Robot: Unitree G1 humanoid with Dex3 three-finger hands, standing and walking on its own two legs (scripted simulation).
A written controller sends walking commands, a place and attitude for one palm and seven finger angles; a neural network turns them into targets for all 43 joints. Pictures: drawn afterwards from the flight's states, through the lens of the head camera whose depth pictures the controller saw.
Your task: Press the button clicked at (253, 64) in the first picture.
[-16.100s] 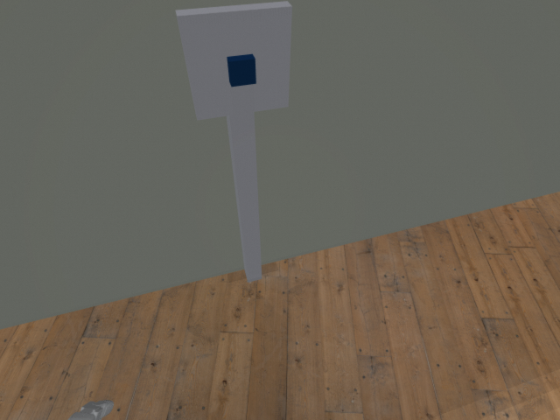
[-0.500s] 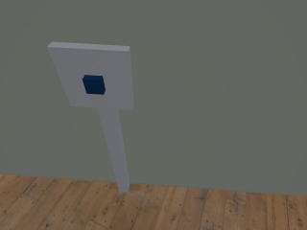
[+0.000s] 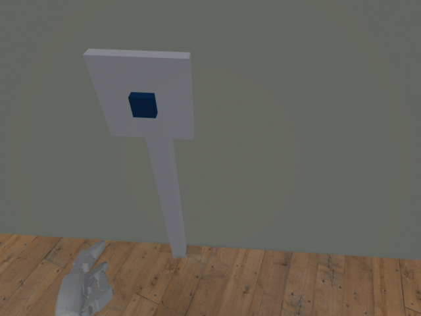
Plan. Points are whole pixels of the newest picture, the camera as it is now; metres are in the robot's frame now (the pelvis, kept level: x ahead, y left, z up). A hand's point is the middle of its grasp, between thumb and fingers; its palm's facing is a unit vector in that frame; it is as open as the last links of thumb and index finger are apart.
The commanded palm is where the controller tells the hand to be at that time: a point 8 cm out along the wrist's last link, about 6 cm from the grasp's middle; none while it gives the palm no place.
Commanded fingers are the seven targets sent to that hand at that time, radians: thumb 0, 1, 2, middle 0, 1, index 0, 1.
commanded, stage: raise the hand and make a fist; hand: left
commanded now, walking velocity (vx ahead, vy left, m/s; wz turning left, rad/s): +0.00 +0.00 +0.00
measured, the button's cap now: (143, 104) +0.51 +0.18 +0.15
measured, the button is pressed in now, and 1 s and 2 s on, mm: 0 0 0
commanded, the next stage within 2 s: aim a knuckle at the button in 1.84 s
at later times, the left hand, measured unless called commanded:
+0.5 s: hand (121, 269) +0.20 +0.17 +0.03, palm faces -0.02 -0.99 -0.11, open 3.8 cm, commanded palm +0.16 +0.24 +0.03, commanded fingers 0.00 0.90 0.90 -1.13 -1.32 -1.13 -1.32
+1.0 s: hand (111, 234) +0.23 +0.18 +0.08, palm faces +0.00 -1.00 -0.09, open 3.2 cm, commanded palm +0.20 +0.24 +0.09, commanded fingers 0.00 0.90 0.90 -1.30 -1.50 -1.30 -1.50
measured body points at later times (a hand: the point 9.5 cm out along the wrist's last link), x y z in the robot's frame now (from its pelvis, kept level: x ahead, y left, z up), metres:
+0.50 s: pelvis +0.00 -0.02 -0.06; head +0.03 -0.01 +0.39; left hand +0.19 +0.22 +0.04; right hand +0.22 -0.24 -0.12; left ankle +0.06 +0.09 -0.73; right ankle +0.01 -0.13 -0.73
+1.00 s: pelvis +0.04 -0.02 -0.02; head +0.03 -0.03 +0.43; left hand +0.23 +0.24 +0.09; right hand +0.22 -0.26 -0.08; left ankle +0.06 +0.09 -0.73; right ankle +0.01 -0.13 -0.73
